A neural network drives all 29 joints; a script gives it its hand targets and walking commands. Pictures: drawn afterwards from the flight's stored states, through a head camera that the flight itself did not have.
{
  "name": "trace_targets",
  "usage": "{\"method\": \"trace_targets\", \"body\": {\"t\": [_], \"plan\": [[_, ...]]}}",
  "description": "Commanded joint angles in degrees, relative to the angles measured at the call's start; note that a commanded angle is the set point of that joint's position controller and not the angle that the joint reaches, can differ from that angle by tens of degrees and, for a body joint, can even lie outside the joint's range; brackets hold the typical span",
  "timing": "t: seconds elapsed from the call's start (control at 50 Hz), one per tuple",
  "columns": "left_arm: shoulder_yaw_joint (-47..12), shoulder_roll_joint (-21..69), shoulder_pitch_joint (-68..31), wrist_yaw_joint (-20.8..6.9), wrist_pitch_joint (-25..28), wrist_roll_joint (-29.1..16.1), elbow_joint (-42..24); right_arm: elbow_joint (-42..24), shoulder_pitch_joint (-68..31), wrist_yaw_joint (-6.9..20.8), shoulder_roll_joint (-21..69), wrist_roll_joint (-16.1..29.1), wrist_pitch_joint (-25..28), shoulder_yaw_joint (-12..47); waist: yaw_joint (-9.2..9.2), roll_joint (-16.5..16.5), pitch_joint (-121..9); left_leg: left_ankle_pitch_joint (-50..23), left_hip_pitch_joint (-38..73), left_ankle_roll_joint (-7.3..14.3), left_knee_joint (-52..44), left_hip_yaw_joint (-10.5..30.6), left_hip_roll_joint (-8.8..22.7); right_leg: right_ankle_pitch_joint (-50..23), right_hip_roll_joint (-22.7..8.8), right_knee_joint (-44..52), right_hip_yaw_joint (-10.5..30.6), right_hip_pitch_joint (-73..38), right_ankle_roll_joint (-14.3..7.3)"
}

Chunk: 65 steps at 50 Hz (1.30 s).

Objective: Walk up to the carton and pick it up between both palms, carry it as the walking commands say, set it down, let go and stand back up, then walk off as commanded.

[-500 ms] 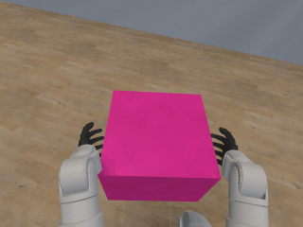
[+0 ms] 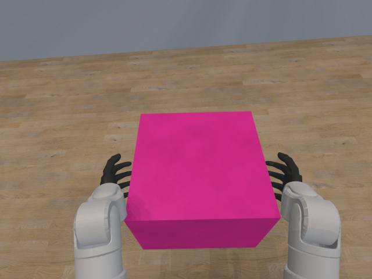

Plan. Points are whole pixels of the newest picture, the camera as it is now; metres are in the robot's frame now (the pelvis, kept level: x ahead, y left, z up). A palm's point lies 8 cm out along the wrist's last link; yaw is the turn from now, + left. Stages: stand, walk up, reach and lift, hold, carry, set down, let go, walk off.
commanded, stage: carry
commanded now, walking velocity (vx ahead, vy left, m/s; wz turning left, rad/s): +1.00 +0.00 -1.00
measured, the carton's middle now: (197, 179) +0.33 -0.01 -0.01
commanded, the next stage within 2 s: none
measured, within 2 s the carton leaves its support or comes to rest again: neither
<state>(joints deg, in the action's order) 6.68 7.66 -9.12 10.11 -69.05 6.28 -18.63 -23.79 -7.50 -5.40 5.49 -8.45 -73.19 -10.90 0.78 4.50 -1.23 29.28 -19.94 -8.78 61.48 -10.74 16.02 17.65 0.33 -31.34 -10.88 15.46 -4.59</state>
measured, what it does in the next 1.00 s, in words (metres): walks ahead, turning right: left foot, then right foot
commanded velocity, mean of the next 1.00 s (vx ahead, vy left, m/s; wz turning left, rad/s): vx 1.00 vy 0.00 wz -1.00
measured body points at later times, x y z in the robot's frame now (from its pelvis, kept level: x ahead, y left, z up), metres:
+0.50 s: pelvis +0.27 -0.11 +0.00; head +0.29 -0.11 +0.45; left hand +0.60 -0.14 +0.07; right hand +0.39 -0.41 +0.07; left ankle +0.22 +0.12 -0.73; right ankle +0.30 -0.24 -0.72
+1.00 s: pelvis +0.54 -0.33 -0.01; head +0.55 -0.33 +0.44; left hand +0.84 -0.48 +0.06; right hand +0.54 -0.66 +0.06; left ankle +0.69 -0.24 -0.73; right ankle +0.45 -0.31 -0.68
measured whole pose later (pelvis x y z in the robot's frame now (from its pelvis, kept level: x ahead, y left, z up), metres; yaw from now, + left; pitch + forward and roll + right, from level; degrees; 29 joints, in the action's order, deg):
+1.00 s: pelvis +0.54 -0.33 -0.01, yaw -61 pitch +4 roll +1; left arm 10.3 2.6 -11.0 12.5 -67.8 0.2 -18.4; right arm -16.4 -9.2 -5.6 7.7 -9.1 -65.0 -7.7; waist 1.3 -3.2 -3.3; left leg 17.5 -19.5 -6.7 36.4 -14.9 13.9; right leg 29.8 0.0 -59.9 -6.4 26.0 -1.6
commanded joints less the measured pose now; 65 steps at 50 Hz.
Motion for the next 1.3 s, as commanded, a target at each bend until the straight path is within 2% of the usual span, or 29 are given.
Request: {"method": "trace_targets", "body": {"t": [0.0,0.04,0.1,0.18,0.2,0.22,0.24,0.28,0.38,0.46,0.48,0.5,0.52,0.54,0.56,0.62,0.68,0.8,0.82,0.84,0.88,0.92,0.96,1.06,1.08,1.12,1.14,1.18,1.28], "plan": [[-41.8,50.6,-32.6,-21.9,-1.5,-26.7,-5.3,0.3,-30.1,19.2,52.7,27.0,1.2,45.4,0.35,-9.8,-11.9,-0.4,-22.1,-1.3,-4.1,6.7,-2.8,-13.5,-15.7,16.4,28.1,-20.7,-10.0],[-42.8,51.3,-33.3,-22.2,0.0,-29.0,-7.8,-3.3,-31.6,18.1,52.9,26.4,3.2,45.2,0.88,-15.8,-16.0,-4.3,-19.4,-1.0,-12.3,7.1,-5.9,-16.2,-13.0,16.6,26.1,-22.9,-9.7],[-42.8,54.3,-29.3,-22.3,0.4,-29.4,-3.5,-9.2,-38.5,17.4,51.5,26.9,5.6,44.7,0.63,-9.6,-19.4,-10.1,-10.9,0.9,-20.8,8.2,-8.3,-12.7,-12.3,18.1,27.5,-19.1,-8.9],[-42.1,51.8,-28.4,-21.7,1.7,-28.9,-5.4,-8.0,-32.9,17.3,49.7,27.1,5.5,45.0,-0.62,-15.9,-21.9,-17.6,4.2,2.7,-37.5,4.9,-12.5,-29.0,-6.0,10.5,18.7,-12.7,-6.0],[-42.7,50.7,-29.3,-21.0,1.5,-28.4,-4.9,-5.1,-30.2,17.4,50.3,26.3,5.3,43.6,-2.88,-8.2,-23.7,-22.2,19.3,4.4,-44.3,4.7,-11.6,-33.6,-3.2,0.6,14.6,-2.2,-4.0],[-43.1,48.7,-31.2,-20.7,1.5,-28.5,-6.5,-2.2,-26.1,17.3,48.9,24.9,5.6,42.9,-5.18,0.0,-26.8,-13.4,35.2,8.0,-48.6,15.2,0.1,-29.1,1.1,-15.4,8.0,13.1,0.0],[-43.1,46.3,-29.8,-20.9,1.3,-28.1,-6.1,1.3,-25.5,17.2,49.1,24.5,5.8,43.4,-3.39,11.5,-25.3,-19.1,46.9,13.2,-47.8,29.3,12.7,-1.7,6.6,-26.5,4.6,30.4,2.5],[-44.1,45.4,-31.8,-22.2,1.6,-29.6,-7.8,3.3,-22.7,16.8,51.8,24.0,6.7,45.0,-4.48,9.4,-23.6,-35.4,51.9,18.2,-42.7,31.2,18.0,10.7,-1.4,-32.7,8.7,39.6,2.1],[-42.2,47.0,-32.3,-21.3,2.1,-27.5,-3.3,2.0,-25.7,16.5,50.6,24.2,7.0,45.4,-3.62,8.7,-15.0,-24.1,39.3,7.2,-48.6,10.0,15.2,1.7,-9.3,-13.2,8.7,29.7,1.8],[-40.8,47.9,-26.3,-19.6,2.3,-24.8,-3.2,-5.9,-30.2,18.3,49.2,26.3,6.1,46.4,0.27,13.7,-17.1,-58.1,24.9,1.6,-31.9,-8.1,5.8,-6.2,2.6,1.3,-6.7,-1.3,2.2],[-38.9,48.2,-24.7,-19.3,2.3,-23.7,-1.2,-7.8,-29.2,18.6,48.1,26.9,5.6,47.6,0.48,6.7,-19.0,-57.1,18.8,1.5,-19.0,-10.3,3.7,-7.2,6.3,2.6,-7.8,-9.8,1.3],[-37.7,48.4,-23.6,-18.7,2.0,-22.7,0.8,-5.5,-30.8,18.9,46.3,27.3,4.6,45.7,2.36,5.2,-19.4,-48.5,8.5,0.9,-5.6,-10.8,0.2,-9.3,5.7,5.2,-4.0,-19.6,-1.3],[-38.1,48.9,-22.6,-19.0,1.7,-24.5,-0.2,-7.0,-28.9,18.9,47.0,27.3,3.5,47.1,3.22,-8.7,-16.6,-18.7,-9.5,0.1,7.4,-8.0,-4.3,-8.4,-2.1,8.1,9.3,-30.3,-5.5],[-37.4,47.1,-22.6,-19.0,1.5,-23.9,1.2,-8.6,-29.4,19.4,47.7,29.0,2.8,49.7,0.55,-19.6,-13.9,6.2,-25.1,-1.1,21.1,-4.0,-10.3,-19.0,-11.9,14.6,34.0,-34.9,-10.7],[-36.9,47.1,-23.1,-19.0,1.7,-22.9,2.0,-6.7,-31.1,19.7,47.1,29.3,2.5,49.1,-0.34,-18.2,-13.7,9.0,-30.9,-0.8,27.8,8.3,-9.7,-27.4,-17.9,17.3,49.7,-32.9,-15.0],[-40.4,49.5,-27.4,-19.2,2.1,-25.1,-4.3,-0.3,-26.5,19.5,49.2,27.7,2.8,45.9,0.56,-5.7,-19.5,3.6,-28.5,-0.7,15.4,15.9,-3.9,-18.0,-15.3,13.8,40.3,-28.4,-12.6],[-43.7,50.9,-32.0,-20.4,3.6,-29.6,-6.9,0.1,-28.1,17.5,50.3,25.8,5.3,45.1,0.82,-12.3,-21.4,2.1,-25.1,1.3,-1.5,18.1,-2.5,-24.0,-14.6,10.3,32.0,-26.2,-9.9],[-44.3,48.3,-33.3,-20.9,2.2,-32.7,-7.6,-7.2,-29.3,15.6,47.3,25.2,7.4,41.8,-3.07,-7.8,-22.1,-20.5,26.2,3.9,-36.7,5.7,-9.3,-14.2,-2.3,1.3,13.9,14.3,-2.2],[-44.4,46.9,-34.9,-20.5,2.4,-32.7,-11.0,-3.0,-22.6,15.8,45.4,24.0,7.6,40.3,-5.78,4.7,-24.5,-14.0,41.5,6.9,-39.9,10.9,-2.9,-17.0,3.8,-14.8,7.2,27.1,3.1],[-42.5,43.2,-29.0,-20.8,1.8,-31.7,-9.6,1.5,-17.7,15.6,44.2,22.4,7.2,40.4,-3.35,10.7,-26.1,-23.2,45.4,10.7,-38.5,21.3,10.2,2.7,3.7,-24.6,6.5,32.3,3.3],[-43.0,40.3,-26.3,-21.7,0.4,-31.0,-7.6,7.5,-10.8,14.9,45.8,21.2,5.7,41.1,-2.44,10.7,-22.5,-33.2,43.9,15.4,-40.3,32.7,17.7,13.3,1.3,-41.0,7.1,38.5,3.7],[-39.0,40.6,-27.1,-23.4,-0.5,-31.2,-0.6,6.5,-19.0,13.9,45.9,20.2,5.9,41.6,-3.51,4.4,-19.0,-23.1,30.6,13.8,-44.5,31.4,20.9,17.4,-6.5,-30.6,10.6,30.6,2.6],[-40.2,43.2,-31.0,-23.5,-0.3,-30.4,-2.0,0.5,-30.5,14.4,47.6,22.4,5.7,43.8,-2.24,11.9,-13.2,-9.2,23.2,11.1,-49.3,22.4,21.2,14.1,-10.6,-21.1,11.7,24.6,2.9],[-39.1,46.9,-33.0,-21.9,1.4,-27.5,-4.3,2.7,-34.7,16.4,52.5,26.4,4.8,46.3,1.35,10.2,-16.1,-36.3,13.8,3.4,-28.8,-5.0,5.3,-0.3,2.3,0.8,-3.0,-6.7,2.4],[-38.0,48.6,-30.6,-21.6,1.3,-26.2,-3.7,-2.0,-37.9,16.8,52.2,28.2,4.5,47.6,3.29,-2.7,-14.9,-32.7,3.3,2.6,-10.6,-8.5,0.9,-5.9,0.7,8.5,3.5,-17.9,0.9],[-34.1,48.7,-28.5,-21.0,1.1,-25.3,-3.7,-10.7,-43.0,16.7,50.5,31.6,3.6,50.4,1.91,-28.1,-11.3,7.8,-30.3,-0.3,15.8,-1.2,-12.9,-24.9,-13.1,18.2,40.5,-34.4,-9.2],[-32.6,49.1,-23.4,-20.3,1.3,-22.1,-3.5,-10.2,-41.3,17.3,50.2,32.9,3.4,50.6,1.03,-17.2,-14.1,8.8,-29.5,1.5,20.2,9.6,-9.9,-33.0,-15.7,17.8,49.7,-33.4,-11.9],[-36.8,49.6,-27.4,-18.9,1.1,-23.4,-7.7,-4.5,-34.7,17.4,50.1,30.2,2.8,45.8,2.93,-7.3,-18.6,6.6,-33.9,1.0,12.0,14.1,-3.9,-30.5,-16.6,9.6,41.1,-36.4,-14.3],[-42.3,49.5,-27.0,-20.0,1.2,-28.6,-11.2,-3.1,-28.9,15.0,47.5,26.7,3.7,43.9,2.55,-17.3,-19.0,2.6,-23.8,1.7,-17.1,13.3,-7.3,-26.6,-13.9,5.3,33.1,-31.0,-10.9]]}}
